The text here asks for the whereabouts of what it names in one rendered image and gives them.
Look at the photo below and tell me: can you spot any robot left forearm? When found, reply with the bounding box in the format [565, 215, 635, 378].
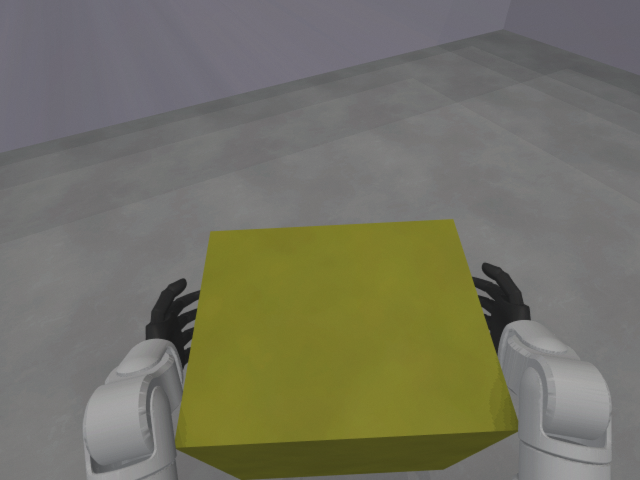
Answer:
[82, 339, 183, 480]

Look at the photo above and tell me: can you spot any robot right forearm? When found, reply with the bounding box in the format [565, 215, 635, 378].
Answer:
[497, 320, 612, 480]

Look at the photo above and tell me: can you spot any right robot hand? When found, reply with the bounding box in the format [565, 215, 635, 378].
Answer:
[472, 263, 531, 356]

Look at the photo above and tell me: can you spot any left robot hand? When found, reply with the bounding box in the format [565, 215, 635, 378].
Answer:
[146, 278, 200, 369]

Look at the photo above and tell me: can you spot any carton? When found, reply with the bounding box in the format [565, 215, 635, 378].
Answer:
[175, 219, 518, 480]

